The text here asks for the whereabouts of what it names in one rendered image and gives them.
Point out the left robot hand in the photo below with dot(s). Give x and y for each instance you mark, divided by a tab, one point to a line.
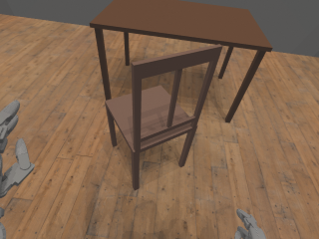
23	167

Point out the right robot hand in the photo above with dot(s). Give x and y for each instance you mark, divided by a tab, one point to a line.
254	232

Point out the table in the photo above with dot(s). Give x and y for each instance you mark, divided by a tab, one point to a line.
183	20

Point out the chair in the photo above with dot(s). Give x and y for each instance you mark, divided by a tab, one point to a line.
150	117

